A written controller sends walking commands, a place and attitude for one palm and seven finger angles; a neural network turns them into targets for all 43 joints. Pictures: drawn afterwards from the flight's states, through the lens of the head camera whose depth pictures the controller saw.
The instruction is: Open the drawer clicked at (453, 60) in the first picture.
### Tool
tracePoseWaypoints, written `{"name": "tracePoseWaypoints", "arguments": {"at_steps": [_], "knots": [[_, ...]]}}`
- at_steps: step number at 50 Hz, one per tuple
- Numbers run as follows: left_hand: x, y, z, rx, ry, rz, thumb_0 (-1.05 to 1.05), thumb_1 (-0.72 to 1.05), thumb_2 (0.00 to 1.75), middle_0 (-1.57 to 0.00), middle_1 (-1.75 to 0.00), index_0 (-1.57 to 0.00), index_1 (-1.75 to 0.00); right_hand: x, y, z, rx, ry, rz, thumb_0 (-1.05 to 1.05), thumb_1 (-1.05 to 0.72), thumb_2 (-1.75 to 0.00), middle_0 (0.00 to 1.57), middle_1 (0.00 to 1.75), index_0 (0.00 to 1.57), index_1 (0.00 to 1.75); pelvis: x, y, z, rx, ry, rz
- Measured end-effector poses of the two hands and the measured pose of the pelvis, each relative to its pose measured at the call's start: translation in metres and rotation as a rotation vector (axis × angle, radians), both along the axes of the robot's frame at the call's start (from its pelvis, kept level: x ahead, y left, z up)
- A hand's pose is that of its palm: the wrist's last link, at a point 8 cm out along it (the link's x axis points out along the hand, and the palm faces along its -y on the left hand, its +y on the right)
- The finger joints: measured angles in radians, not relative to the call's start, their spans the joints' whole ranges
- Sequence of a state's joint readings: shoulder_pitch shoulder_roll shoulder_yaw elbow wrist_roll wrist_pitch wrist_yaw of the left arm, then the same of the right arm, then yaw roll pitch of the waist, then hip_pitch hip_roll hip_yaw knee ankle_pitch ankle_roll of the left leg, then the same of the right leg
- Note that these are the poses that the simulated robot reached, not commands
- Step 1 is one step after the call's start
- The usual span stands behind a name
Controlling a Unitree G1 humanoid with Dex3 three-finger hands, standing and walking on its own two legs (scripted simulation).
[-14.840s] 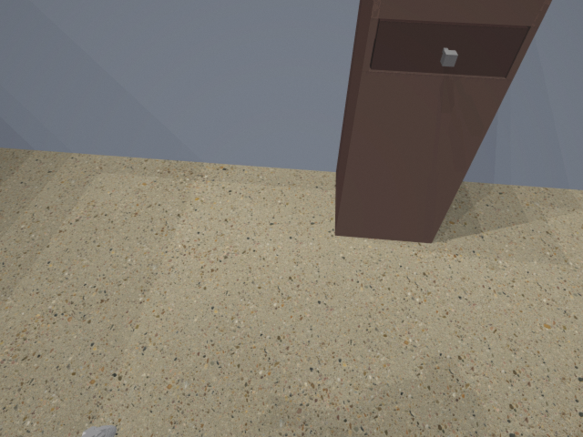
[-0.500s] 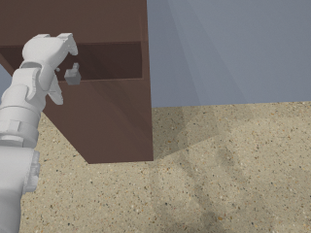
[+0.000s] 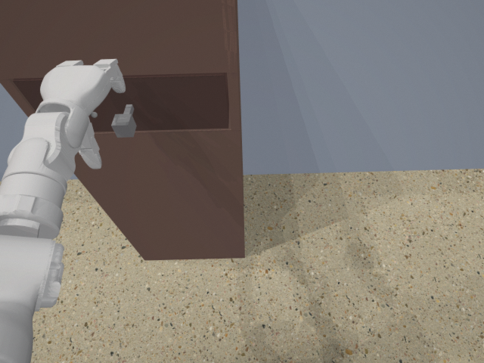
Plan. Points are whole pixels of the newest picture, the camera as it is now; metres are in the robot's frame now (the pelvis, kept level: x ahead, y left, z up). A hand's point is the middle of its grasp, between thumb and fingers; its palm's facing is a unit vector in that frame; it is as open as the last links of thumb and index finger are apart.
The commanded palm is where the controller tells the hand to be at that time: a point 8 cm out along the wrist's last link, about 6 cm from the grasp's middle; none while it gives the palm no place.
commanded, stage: move the hooked fingers above the handle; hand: left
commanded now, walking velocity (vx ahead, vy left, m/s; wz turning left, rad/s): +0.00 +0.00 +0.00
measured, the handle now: (126, 119) +0.54 +0.23 +0.08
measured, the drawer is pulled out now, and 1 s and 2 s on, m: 0.00 0.00 0.00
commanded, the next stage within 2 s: lower the fingers behind the handle in 1.06 s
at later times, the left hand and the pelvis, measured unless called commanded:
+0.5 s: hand (105, 109) +0.50 +0.24 +0.14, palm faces -0.03 +0.00 -1.00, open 13.8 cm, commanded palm +0.47 +0.25 +0.20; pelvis +0.00 +0.00 +0.00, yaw -1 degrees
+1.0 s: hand (101, 111) +0.49 +0.24 +0.15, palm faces -0.02 -0.01 -1.00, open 13.8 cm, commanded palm +0.47 +0.25 +0.20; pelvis +0.00 +0.00 +0.00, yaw +0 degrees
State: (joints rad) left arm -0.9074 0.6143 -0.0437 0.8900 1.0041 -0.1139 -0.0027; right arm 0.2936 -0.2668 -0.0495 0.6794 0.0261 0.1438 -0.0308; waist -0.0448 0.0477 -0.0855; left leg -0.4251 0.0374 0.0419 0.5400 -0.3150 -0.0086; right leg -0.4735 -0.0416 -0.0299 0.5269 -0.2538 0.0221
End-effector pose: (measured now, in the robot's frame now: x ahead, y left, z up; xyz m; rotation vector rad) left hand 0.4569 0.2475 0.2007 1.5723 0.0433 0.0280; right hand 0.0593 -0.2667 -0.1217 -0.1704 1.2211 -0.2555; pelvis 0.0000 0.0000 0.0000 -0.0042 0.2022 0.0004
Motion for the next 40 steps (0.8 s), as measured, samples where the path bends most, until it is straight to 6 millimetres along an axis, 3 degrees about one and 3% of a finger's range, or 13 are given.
{"name": "tracePoseWaypoints", "arguments": {"at_steps": [9,20,27,40], "knots": [[0.006,-0.012,-0.007,-0.003,0.042,-0.037,0.00,-0.49,0.31,-0.32,-1.20,-0.32,-1.20,0.011,-0.002,0.004,-0.017,-0.038,0.019,0.00,-0.91,-0.90,0.20,0.30,0.20,0.30,-0.003,-0.001,-0.001,0.002,0.003,0.006],[0.021,-0.010,-0.005,0.002,0.007,0.003,0.00,-0.49,0.31,-0.32,-1.20,-0.32,-1.20,-0.023,-0.002,-0.004,-0.005,0.051,-0.029,0.00,-0.91,-0.90,0.20,0.30,0.20,0.30,0.000,-0.001,-0.003,0.001,0.030,-0.007],[0.019,-0.013,-0.005,-0.010,0.020,-0.017,0.00,-0.49,0.31,-0.32,-1.20,-0.32,-1.21,-0.037,-0.001,-0.005,0.003,0.097,-0.055,0.01,-0.91,-0.90,0.20,0.30,0.20,0.30,0.005,-0.001,-0.001,0.000,0.024,-0.015],[0.002,0.001,-0.007,0.004,0.019,0.000,0.00,-0.49,0.31,-0.32,-1.20,-0.32,-1.21,-0.004,-0.004,0.000,-0.009,0.012,-0.010,0.01,-0.91,-0.90,0.20,0.30,0.20,0.30,0.002,-0.001,-0.001,0.000,0.004,-0.001]]}}
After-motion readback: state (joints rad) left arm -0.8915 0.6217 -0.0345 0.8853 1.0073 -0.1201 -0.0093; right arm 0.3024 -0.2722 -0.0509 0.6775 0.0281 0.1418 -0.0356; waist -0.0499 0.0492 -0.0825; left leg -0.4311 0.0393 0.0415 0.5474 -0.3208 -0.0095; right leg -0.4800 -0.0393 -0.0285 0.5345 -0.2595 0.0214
